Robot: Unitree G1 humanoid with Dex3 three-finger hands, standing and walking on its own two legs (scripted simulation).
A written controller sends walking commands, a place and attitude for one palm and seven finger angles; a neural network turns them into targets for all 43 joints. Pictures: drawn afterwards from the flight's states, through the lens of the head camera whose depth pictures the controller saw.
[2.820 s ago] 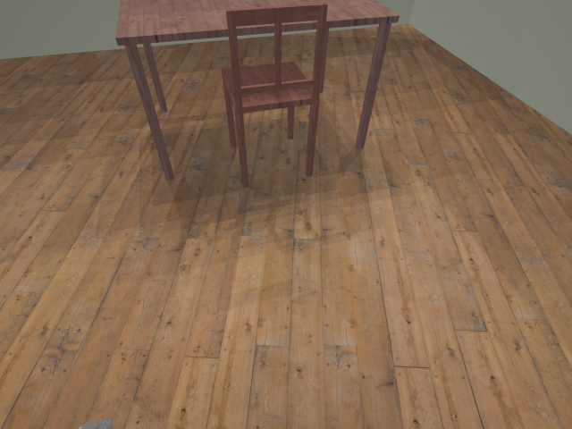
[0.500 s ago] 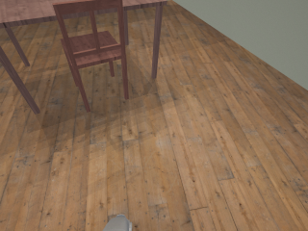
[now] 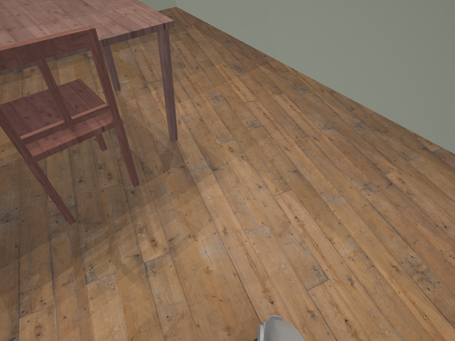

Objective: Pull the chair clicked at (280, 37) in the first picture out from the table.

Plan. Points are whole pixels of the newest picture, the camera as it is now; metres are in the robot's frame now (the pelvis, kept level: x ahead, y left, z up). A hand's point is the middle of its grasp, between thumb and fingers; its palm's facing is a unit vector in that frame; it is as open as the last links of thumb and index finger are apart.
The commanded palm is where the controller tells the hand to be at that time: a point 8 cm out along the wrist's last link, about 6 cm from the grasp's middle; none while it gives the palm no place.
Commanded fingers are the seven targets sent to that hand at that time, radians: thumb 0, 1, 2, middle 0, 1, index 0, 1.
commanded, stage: walk to a spot facing it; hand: left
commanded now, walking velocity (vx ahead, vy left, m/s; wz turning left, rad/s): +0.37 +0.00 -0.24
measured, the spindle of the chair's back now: (54, 91) +0.87 +0.60 -0.11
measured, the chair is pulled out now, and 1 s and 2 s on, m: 0.00 0.00 0.00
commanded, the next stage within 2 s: turn to face it in 0.82 s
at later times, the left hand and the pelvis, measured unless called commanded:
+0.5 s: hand (148, 290) +0.26 +0.17 -0.19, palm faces +0.00 -0.98 -0.19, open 7.2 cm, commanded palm none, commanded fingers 0.00 0.90 0.90 -0.20 -0.30 -0.20 -0.30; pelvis +0.24 -0.02 -0.01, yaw -3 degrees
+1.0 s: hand (186, 179) +0.58 +0.12 -0.17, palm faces -0.26 -0.94 -0.20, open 7.3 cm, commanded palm none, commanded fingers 0.00 0.90 0.90 -0.20 -0.30 -0.20 -0.30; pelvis +0.44 -0.04 -0.01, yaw -15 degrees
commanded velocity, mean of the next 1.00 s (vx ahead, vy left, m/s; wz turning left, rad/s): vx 0.29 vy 0.00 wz -0.19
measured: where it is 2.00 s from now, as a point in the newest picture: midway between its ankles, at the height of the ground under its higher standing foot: (237, 268)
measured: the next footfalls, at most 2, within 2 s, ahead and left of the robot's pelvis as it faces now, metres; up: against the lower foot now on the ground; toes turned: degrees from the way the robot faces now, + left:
right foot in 0.16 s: +0.22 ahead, -0.13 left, +0.00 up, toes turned -11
left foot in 0.56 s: +0.41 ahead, +0.11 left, +0.00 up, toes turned +7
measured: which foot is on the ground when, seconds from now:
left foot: down 0.00-0.18, up 0.20-0.54, down 0.56-1.00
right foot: up 0.00-0.14, down 0.16-0.58, up 0.60-1.00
